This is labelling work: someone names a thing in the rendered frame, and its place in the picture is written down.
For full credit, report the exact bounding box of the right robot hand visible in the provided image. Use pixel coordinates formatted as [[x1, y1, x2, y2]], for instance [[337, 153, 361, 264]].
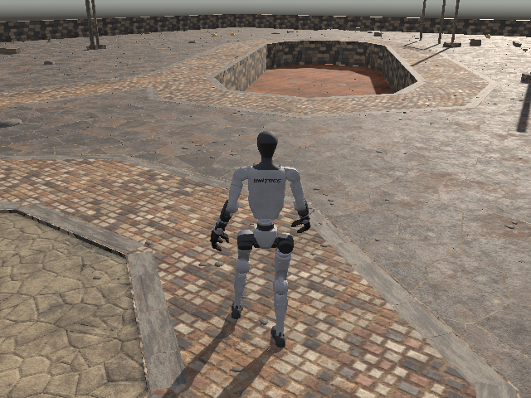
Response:
[[291, 219, 311, 233]]

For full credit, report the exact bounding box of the robot left foot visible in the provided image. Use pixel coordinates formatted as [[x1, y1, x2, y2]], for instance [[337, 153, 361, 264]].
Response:
[[231, 301, 243, 319]]

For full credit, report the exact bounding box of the robot foot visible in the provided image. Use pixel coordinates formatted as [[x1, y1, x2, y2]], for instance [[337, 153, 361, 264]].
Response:
[[271, 325, 285, 348], [231, 301, 243, 319]]

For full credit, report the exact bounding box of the robot right forearm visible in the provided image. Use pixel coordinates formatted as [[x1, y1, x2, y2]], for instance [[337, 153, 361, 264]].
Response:
[[298, 199, 310, 224]]

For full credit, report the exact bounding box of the robot right foot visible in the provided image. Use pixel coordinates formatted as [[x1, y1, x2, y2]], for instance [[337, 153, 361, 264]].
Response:
[[271, 325, 285, 348]]

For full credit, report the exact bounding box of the right robot upper arm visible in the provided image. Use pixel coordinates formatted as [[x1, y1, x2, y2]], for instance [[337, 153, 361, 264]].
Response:
[[284, 167, 306, 211]]

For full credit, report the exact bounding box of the robot left forearm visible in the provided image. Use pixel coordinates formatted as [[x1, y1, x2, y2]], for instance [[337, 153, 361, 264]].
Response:
[[213, 200, 233, 235]]

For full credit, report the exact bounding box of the left robot upper arm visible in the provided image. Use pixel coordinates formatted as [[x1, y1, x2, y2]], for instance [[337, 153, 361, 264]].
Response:
[[226, 167, 250, 213]]

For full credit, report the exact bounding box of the left robot hand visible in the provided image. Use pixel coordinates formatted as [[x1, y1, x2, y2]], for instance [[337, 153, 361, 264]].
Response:
[[210, 231, 229, 251]]

